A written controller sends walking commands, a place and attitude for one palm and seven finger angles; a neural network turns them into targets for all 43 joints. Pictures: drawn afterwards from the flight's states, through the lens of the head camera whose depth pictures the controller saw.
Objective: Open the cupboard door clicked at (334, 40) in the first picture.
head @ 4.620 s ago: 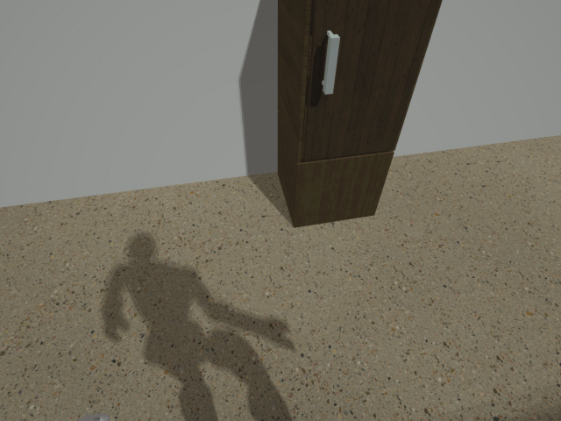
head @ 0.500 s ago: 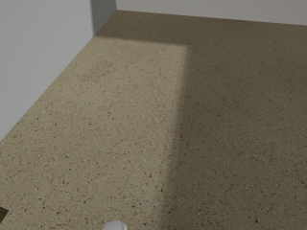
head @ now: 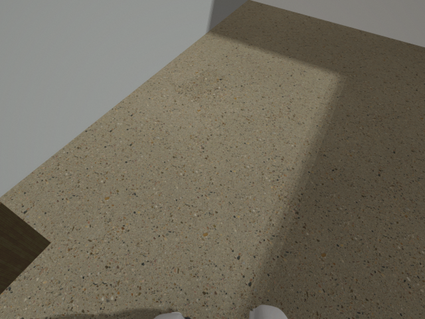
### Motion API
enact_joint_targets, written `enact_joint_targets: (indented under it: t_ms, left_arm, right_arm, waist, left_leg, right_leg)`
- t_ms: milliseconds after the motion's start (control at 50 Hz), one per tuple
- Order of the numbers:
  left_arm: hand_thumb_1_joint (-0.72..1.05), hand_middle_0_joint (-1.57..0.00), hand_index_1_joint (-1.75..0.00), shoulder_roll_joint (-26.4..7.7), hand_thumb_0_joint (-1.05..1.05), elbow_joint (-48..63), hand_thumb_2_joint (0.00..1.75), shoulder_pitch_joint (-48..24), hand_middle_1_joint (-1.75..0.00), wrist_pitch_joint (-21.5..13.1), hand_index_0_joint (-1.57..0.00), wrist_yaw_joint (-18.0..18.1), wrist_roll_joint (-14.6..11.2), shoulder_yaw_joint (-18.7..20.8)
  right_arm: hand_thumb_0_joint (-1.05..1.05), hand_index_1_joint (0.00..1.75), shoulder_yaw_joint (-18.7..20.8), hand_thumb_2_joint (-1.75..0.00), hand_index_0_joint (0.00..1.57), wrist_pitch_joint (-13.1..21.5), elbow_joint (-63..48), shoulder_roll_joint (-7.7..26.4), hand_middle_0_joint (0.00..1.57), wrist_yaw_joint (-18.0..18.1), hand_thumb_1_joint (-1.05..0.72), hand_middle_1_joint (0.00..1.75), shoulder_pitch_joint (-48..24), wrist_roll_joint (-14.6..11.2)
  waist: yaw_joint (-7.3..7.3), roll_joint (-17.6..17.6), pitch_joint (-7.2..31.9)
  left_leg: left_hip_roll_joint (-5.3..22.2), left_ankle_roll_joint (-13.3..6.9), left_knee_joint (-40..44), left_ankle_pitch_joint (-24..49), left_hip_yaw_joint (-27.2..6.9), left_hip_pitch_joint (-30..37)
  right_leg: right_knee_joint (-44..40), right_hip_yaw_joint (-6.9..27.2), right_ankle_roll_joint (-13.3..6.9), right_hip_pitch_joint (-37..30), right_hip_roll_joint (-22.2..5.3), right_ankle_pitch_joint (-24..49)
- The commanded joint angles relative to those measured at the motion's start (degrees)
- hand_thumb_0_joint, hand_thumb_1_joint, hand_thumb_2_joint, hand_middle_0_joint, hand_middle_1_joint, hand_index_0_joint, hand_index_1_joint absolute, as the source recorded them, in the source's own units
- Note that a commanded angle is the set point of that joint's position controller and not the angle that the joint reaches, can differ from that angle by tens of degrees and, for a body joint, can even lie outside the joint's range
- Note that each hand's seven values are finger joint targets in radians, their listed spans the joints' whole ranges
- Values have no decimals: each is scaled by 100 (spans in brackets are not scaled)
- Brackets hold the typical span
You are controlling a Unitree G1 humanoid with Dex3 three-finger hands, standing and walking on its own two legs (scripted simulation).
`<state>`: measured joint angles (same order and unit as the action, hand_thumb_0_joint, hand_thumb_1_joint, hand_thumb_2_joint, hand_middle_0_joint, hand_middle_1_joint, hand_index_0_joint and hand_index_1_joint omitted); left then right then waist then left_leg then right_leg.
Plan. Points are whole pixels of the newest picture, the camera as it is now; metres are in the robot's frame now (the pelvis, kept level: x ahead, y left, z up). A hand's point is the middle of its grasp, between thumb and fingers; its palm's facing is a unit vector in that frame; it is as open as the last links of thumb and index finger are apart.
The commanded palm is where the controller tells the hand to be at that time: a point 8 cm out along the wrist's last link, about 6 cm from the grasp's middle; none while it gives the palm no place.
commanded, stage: turn to face it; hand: left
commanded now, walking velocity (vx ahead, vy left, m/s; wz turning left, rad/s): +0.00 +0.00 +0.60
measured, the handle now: out of the picture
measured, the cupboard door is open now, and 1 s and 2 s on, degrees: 0 0 0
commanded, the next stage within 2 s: take the last steps up to it in 1.68 s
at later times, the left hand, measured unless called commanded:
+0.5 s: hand out of the picture +0.00 +0.13 -0.14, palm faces +0.33 -0.91 -0.26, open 7.4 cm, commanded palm none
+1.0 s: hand out of the picture -0.04 +0.19 -0.14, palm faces +0.60 -0.75 -0.28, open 7.4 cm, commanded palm none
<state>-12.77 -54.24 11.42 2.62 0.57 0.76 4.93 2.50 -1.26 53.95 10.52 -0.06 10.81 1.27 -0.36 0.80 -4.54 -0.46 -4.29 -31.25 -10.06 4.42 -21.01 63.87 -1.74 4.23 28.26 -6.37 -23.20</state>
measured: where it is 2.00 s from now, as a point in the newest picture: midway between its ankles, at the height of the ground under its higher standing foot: outside the picture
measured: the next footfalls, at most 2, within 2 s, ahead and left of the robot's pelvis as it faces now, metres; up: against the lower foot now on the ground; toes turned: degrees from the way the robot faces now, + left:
right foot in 0.24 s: +0.05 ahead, -0.18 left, +0.00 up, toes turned +6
left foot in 0.66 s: -0.03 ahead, +0.07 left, +0.00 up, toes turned +33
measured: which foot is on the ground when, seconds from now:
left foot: down 0.00-0.24, up 0.26-0.64, down 0.66-1.00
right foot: up 0.00-0.22, down 0.24-0.66, up 0.68-1.00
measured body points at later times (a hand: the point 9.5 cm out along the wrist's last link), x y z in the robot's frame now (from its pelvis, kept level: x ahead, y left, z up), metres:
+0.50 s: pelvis +0.00 -0.07 +0.01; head +0.04 -0.08 +0.46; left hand -0.01 +0.18 -0.12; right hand +0.15 -0.31 -0.14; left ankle -0.04 +0.07 -0.66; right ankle +0.01 -0.18 -0.73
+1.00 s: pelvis +0.00 -0.06 +0.00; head +0.04 -0.03 +0.45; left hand -0.07 +0.23 -0.12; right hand +0.23 -0.21 -0.14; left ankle -0.06 +0.05 -0.73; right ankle +0.08 -0.17 -0.70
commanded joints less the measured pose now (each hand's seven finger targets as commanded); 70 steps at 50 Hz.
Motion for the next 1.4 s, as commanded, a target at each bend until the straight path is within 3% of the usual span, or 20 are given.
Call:
enact_joint_targets:
  t_ms: [0, 100, 180, 200, 220, 240, 340, 460, 580, 620, 640, 660, 780, 920, 1000, 1020, 1040, 1060, 1140, 1380]
  left_arm:
    - [90, -20, -30, -357, 0, 462, 90, 136, -30, -71, -20, 38, 34, 90]
    - [90, -20, -30, -336, 0, 721, 90, -86, -30, -105, -20, 55, 9, 65]
    - [90, -20, -30, -440, 0, 655, 90, 578, -30, -167, -20, 81, -39, 74]
    - [90, -20, -30, -661, 0, 618, 90, 904, -30, -203, -20, 107, -12, 122]
    - [90, -20, -30, -1240, 0, 691, 90, 936, -30, -260, -20, 155, 105, 230]
    - [90, -20, -30, -1462, 0, 890, 90, 414, -30, -209, -20, 167, 78, 163]
    - [90, -20, -30, -752, 0, 960, 90, -271, -30, -341, -20, 145, 66, -20]
    - [90, -20, -30, -990, 0, 614, 90, 600, -30, -298, -20, 134, 94, 20]
    - [90, -20, -30, -1254, 0, 539, 90, 562, -30, -222, -20, 105, 95, 134]
    - [90, -20, -30, -1185, 0, 585, 90, 482, -30, -198, -20, 61, 6, 150]
    - [90, -20, -30, -818, 0, 833, 90, 430, -30, -195, -20, 4, -35, 103]
    - [90, -20, -30, -688, 0, 1070, 90, -26, -30, -158, -20, 25, 22, -34]
    - [90, -20, -30, -680, 0, 702, 90, -3, -30, -70, -20, -24, 12, 62]
    - [90, -20, -30, -568, 0, 975, 90, -320, -30, -122, -20, 13, -21, -2]
    - [90, -20, -30, -667, 0, 928, 90, 223, -30, -219, -20, 47, -57, 15]
    - [90, -20, -30, -876, 0, 890, 90, 519, -30, -281, -20, 74, -23, 57]
    - [90, -20, -30, -1461, 0, 902, 90, 628, -30, -344, -20, 131, 89, 165]
    - [90, -20, -30, -1697, 0, 996, 90, 494, -30, -293, -20, 133, 69, 155]
    - [90, -20, -30, -893, 0, 1113, 90, -335, -30, -322, -20, 127, 34, -44]
    - [90, -20, -30, -1259, 0, 543, 90, 471, -30, -254, -20, 127, 118, 98]
  right_arm:
    - [0, 30, 379, -90, 20, 93, -466, 1194, 20, 17, -90, 30, 59, 5]
    - [0, 30, 498, -90, 20, 11, -476, 1313, 20, -9, -90, 30, 146, 29]
    - [0, 30, 553, -90, 20, -60, -627, 1275, 20, -38, -90, 30, -132, 15]
    - [0, 30, 542, -90, 20, -81, -703, 1093, 20, -60, -90, 30, -220, -24]
    - [0, 30, 480, -90, 20, -93, -835, 629, 20, -87, -90, 30, -127, -66]
    - [0, 30, 484, -90, 20, -73, -944, 726, 20, -78, -90, 30, -187, 23]
    - [0, 30, 426, -90, 20, -183, -561, 737, 20, -182, -90, 30, 66, 15]
    - [0, 30, 308, -90, 20, -204, -726, 676, 20, -189, -90, 30, -698, -19]
    - [0, 30, 230, -90, 20, -88, -740, 742, 20, -166, -90, 30, -611, -55]
    - [0, 30, 341, -90, 20, -3, -603, 1157, 20, -150, -90, 30, 6, -13]
    - [0, 30, 522, -90, 20, 58, -563, 1863, 20, -114, -90, 30, 428, 17]
    - [0, 30, 555, -90, 20, 5, -428, 2141, 20, -98, -90, 30, 846, -74]
    - [0, 30, 362, -90, 20, 73, -687, 1424, 20, 41, -90, 30, -354, -8]
    - [0, 30, 454, -90, 20, 16, -640, 1504, 20, 12, -90, 30, -136, 20]
    - [0, 30, 477, -90, 20, -27, -735, 1462, 20, -4, -90, 30, -378, -15]
    - [0, 30, 466, -90, 20, -17, -781, 1290, 20, -25, -90, 30, -385, -57]
    - [0, 30, 395, -90, 20, -13, -896, 838, 20, -66, -90, 30, -188, -99]
    - [0, 30, 431, -90, 20, -45, -966, 935, 20, -59, -90, 30, -149, -46]
    - [0, 30, 423, -90, 20, -192, -562, 912, 20, -169, -90, 30, -56, 18]
    - [0, 30, 184, -90, 20, -122, -582, 641, 20, -156, -90, 30, -546, -78]
  waist:
    - [-62, -756, 714]
    - [-163, -1016, 779]
    - [135, -1016, 914]
    - [297, -573, 967]
    - [322, 1151, 810]
    - [220, 1478, 493]
    - [-186, 885, 54]
    - [275, 1044, 340]
    - [254, 1244, 759]
    - [-138, 444, 1118]
    - [-377, -1384, 1437]
    - [-536, -1587, 1364]
    - [-34, -965, 680]
    - [-158, -964, 818]
    - [150, -956, 888]
    - [300, -480, 1027]
    - [303, 1355, 1072]
    - [255, 1414, 1003]
    - [-111, 794, 249]
    - [290, 1191, 675]
  left_leg:
    - [1340, -475, 1675, -516, -1966, 426]
    - [1270, -543, 1468, -445, -2414, 575]
    - [892, -239, 1082, -154, -2460, -18]
    - [540, 77, 517, -575, -2175, -647]
    - [-270, 597, -1063, -1544, -1127, -1857]
    - [-272, 675, -2390, -2059, -771, -1939]
    - [191, 832, -3838, -983, -488, -1597]
    - [243, 900, -2528, -1405, -71, -1178]
    - [145, 693, -524, -1184, 357, -28]
    - [366, 471, 749, 437, 41, 1616]
    - [1928, -283, 799, 2738, -1998, 2930]
    - [2558, -814, 742, 4055, -2340, 2821]
    - [1324, -414, 1021, 2117, -1429, 1159]
    - [1254, -541, 820, 2168, -2073, 1318]
    - [942, -253, 296, 1977, -2274, 512]
    - [636, 32, -229, 1161, -2081, 35]
    - [-241, 552, -1550, -1116, -1048, -1173]
    - [-285, 677, -2760, -2493, -850, -1296]
    - [145, 779, -4179, -1194, -760, -1295]
    - [207, 737, -1250, -1598, 110, -199]
  right_leg:
    - [-494, 49, 77, -50, 91, 116]
    - [-1536, 24, 34, -385, 337, -216]
    - [-3427, -120, -104, -1784, 555, 383]
    - [-4390, 175, -267, -2551, 185, 567]
    - [-5330, 1938, -836, -2988, -1458, -322]
    - [-5400, 2295, -1214, -1987, -2318, -88]
    - [-4521, 146, -893, -1703, -1166, 2441]
    - [-4157, -183, -997, -2529, -1378, 3777]
    - [-3453, -567, -872, -2664, -1517, 4118]
    - [-2138, -945, -416, -1679, -1289, 3412]
    - [-753, -1108, 65, 119, -479, 296]
    - [27, -614, 134, 667, -221, -1559]
    - [14, 14, 163, 155, -92, -76]
    - [-1592, 6, 144, -302, 295, -217]
    - [-3354, -108, 57, -1712, 506, 770]
    - [-4213, 208, -20, -2437, 122, 1295]
    - [-4747, 1813, -540, -3178, -1500, 1785]
    - [-4724, 2214, -1149, -2571, -2402, 2335]
    - [-4518, 510, -939, -1736, -1245, 2234]
    - [-3940, -297, -1095, -2420, -1553, 3515]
